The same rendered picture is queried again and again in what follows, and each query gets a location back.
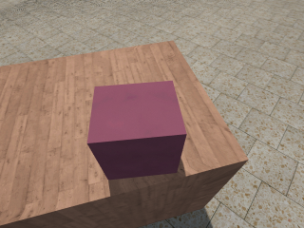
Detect pedestal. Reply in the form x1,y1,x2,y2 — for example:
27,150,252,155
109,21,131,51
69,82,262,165
0,40,249,228

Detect carton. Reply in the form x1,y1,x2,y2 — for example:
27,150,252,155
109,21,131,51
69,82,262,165
87,81,187,181

